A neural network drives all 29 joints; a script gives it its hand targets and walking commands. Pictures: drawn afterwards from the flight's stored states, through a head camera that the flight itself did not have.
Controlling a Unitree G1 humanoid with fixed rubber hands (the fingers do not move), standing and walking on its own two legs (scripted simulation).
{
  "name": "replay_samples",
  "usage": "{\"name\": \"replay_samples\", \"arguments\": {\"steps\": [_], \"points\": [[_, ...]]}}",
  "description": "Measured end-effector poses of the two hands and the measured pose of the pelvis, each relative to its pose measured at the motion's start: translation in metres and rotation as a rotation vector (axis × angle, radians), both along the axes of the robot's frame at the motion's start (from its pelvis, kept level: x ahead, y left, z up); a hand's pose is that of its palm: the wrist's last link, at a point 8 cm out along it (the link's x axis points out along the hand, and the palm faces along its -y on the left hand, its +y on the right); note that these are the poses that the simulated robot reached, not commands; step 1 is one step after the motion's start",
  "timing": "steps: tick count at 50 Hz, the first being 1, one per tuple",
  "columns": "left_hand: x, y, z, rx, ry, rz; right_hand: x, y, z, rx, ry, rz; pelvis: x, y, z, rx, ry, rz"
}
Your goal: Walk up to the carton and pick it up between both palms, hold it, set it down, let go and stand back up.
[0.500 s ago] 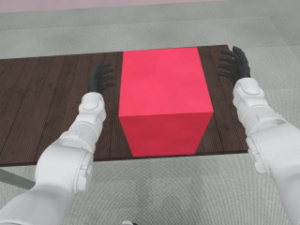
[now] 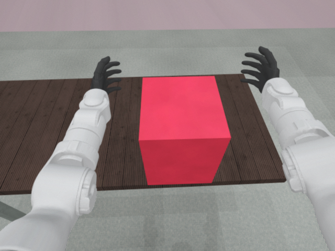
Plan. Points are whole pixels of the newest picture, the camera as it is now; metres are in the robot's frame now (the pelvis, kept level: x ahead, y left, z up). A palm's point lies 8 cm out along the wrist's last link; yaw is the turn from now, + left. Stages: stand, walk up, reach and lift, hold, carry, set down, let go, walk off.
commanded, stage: set down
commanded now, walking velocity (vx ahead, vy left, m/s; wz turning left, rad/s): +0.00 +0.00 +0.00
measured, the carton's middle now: (179, 133) +0.43 +0.01 -0.02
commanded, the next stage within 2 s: none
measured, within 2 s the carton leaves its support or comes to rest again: neither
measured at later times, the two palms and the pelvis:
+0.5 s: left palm (102, 134) +0.36 +0.19 +0.07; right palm (265, 125) +0.39 -0.20 +0.08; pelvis +0.01 +0.01 +0.01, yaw +0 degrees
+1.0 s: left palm (103, 167) +0.30 +0.19 +0.02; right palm (267, 163) +0.32 -0.20 +0.03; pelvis +0.00 +0.01 +0.01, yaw +0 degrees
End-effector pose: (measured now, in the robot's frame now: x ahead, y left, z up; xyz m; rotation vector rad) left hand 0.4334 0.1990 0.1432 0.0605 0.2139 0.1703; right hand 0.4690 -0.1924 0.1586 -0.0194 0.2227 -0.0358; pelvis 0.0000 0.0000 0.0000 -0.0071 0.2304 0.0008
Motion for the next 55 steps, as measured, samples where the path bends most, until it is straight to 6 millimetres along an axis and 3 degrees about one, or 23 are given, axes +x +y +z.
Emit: {"name": "replay_samples", "arguments": {"steps": [5,11,24,35,47,55], "points": [[-0.005,0.000,-0.001,-0.007,0.017,-0.002,-0.006,-0.002,-0.007,-0.010,0.020,0.005,0.001,0.003,0.003,0.000,-0.033,-0.003],[-0.019,0.001,-0.015,0.000,0.023,-0.003,-0.018,-0.001,-0.018,-0.014,0.003,0.027,0.006,0.005,0.005,0.000,-0.072,-0.004],[-0.072,-0.004,-0.068,-0.026,0.041,0.005,-0.070,-0.006,-0.071,-0.013,0.000,0.036,0.011,0.006,0.008,0.004,-0.155,0.001],[-0.098,-0.011,-0.079,-0.029,0.016,0.006,-0.104,-0.010,-0.091,-0.015,-0.005,0.045,0.007,0.006,0.007,0.009,-0.182,-0.005],[-0.132,-0.010,-0.114,-0.040,0.037,0.025,-0.139,-0.009,-0.120,-0.022,0.027,0.057,0.005,0.006,0.006,0.013,-0.196,-0.003],[-0.145,-0.011,-0.126,-0.020,0.026,0.012,-0.161,-0.017,-0.142,-0.016,0.041,0.037,0.007,0.008,0.006,0.013,-0.195,-0.002]]}}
